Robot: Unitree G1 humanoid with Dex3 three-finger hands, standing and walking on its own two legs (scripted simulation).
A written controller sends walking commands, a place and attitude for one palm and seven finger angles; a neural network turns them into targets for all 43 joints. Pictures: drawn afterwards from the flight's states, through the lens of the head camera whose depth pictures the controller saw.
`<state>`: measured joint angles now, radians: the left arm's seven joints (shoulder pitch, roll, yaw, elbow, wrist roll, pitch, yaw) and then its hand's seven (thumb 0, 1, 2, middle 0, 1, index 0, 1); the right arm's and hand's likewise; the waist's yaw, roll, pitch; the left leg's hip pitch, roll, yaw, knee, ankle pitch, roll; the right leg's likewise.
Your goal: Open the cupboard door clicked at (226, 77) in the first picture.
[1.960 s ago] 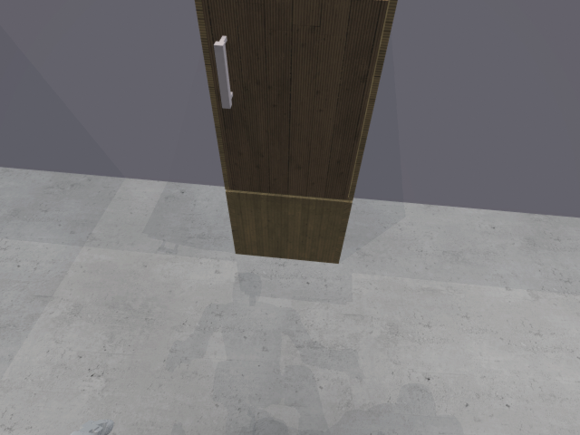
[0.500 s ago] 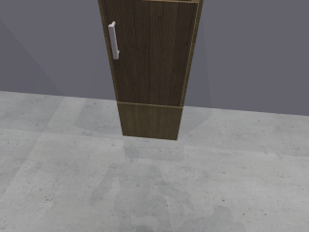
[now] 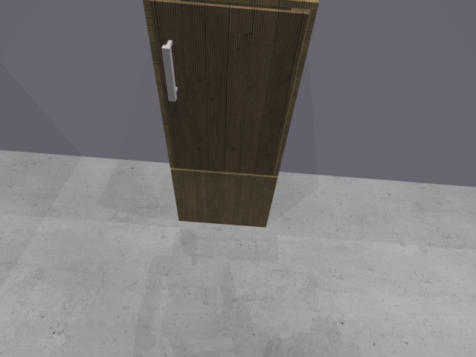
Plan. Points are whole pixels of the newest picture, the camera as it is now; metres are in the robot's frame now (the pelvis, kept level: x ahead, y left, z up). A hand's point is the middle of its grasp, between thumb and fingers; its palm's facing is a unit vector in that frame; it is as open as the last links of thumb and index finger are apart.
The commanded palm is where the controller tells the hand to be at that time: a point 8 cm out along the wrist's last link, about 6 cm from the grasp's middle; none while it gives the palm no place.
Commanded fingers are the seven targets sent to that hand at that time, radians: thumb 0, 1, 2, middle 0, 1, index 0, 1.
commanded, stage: take the last steps up to it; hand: left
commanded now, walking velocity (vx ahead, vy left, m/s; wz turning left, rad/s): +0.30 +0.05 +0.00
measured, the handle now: (171, 71) +0.82 +0.24 +0.07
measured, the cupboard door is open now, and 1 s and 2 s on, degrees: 0 0 0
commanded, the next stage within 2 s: come to a stop and stand still in 0.52 s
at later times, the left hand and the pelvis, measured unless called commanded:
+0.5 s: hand (160, 325) +0.22 +0.16 -0.17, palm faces +0.07 -0.98 -0.21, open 7.2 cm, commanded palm none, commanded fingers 0.00 0.90 0.90 -0.20 -0.30 -0.20 -0.30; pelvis +0.16 -0.02 +0.00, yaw +2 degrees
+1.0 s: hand (152, 298) +0.27 +0.19 -0.17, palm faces +0.04 -0.97 -0.22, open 7.4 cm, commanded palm none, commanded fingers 0.00 0.90 0.90 -0.20 -0.30 -0.20 -0.30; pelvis +0.24 +0.00 +0.00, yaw -1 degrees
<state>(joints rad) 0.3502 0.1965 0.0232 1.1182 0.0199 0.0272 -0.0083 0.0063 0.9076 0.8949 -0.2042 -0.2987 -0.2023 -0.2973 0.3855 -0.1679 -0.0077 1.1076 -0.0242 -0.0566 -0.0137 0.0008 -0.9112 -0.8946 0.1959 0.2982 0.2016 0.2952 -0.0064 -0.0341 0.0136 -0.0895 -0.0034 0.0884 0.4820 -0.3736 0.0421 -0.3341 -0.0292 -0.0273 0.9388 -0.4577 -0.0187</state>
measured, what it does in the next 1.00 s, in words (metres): walks ahead: right foot, then left foot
